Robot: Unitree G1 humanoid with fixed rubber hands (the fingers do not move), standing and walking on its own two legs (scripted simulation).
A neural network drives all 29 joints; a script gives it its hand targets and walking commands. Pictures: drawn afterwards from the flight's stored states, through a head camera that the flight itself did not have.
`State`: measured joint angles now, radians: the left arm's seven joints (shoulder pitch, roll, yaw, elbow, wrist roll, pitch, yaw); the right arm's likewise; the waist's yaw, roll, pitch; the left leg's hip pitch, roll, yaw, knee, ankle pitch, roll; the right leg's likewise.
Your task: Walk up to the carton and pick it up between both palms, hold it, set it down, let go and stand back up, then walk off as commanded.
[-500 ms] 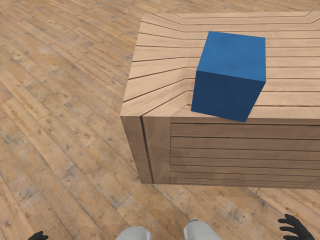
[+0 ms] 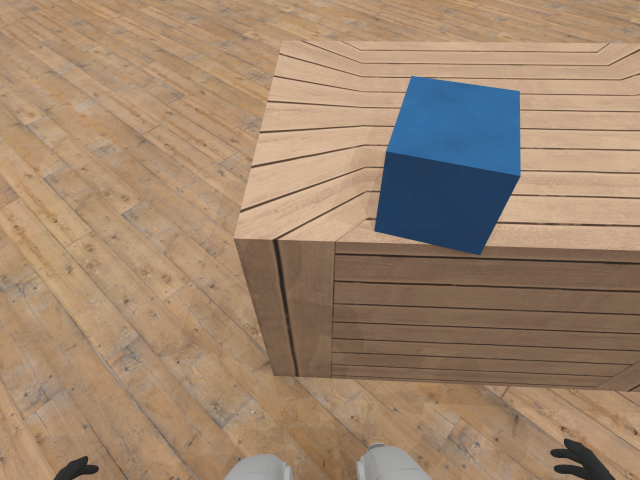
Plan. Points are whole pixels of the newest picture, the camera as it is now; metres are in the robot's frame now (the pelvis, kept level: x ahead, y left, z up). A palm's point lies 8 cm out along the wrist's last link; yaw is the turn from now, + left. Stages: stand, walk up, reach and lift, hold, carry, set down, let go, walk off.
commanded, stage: walk up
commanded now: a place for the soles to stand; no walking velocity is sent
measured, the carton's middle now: (444, 163) +0.60 -0.21 +0.03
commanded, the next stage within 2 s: none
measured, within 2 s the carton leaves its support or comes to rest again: neither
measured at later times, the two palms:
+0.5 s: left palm out of the picture +0.11 +0.33 -0.07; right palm out of the picture +0.09 -0.33 -0.08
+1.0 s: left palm out of the picture +0.11 +0.33 -0.08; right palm out of the picture +0.11 -0.33 -0.08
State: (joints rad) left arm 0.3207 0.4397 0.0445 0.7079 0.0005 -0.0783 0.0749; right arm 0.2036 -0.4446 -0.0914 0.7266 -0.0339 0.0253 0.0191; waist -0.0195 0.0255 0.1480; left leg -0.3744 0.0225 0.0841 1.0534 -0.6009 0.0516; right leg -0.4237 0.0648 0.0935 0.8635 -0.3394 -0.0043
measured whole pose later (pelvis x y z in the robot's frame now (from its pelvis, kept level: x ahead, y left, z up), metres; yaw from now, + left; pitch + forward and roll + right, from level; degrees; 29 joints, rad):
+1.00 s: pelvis +0.02 +0.00 +0.00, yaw +0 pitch -5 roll +0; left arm 0.32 0.44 0.04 0.71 0.00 -0.08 0.07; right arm 0.24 -0.44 -0.08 0.73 -0.03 0.01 0.03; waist -0.02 0.00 0.14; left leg -0.35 0.03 0.09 0.94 -0.48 0.04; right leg -0.44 0.07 0.09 0.88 -0.34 -0.01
